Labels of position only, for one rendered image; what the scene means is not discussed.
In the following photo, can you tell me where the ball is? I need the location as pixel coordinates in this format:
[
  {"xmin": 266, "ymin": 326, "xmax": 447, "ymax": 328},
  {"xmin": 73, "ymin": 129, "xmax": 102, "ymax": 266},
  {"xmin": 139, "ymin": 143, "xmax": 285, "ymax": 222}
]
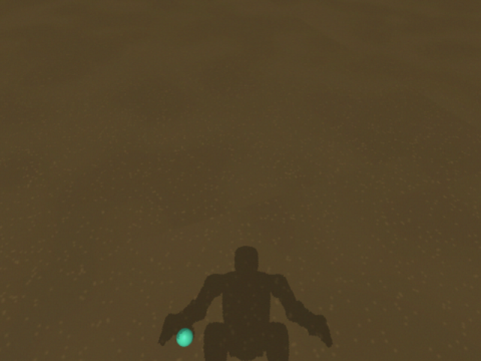
[{"xmin": 177, "ymin": 328, "xmax": 193, "ymax": 347}]

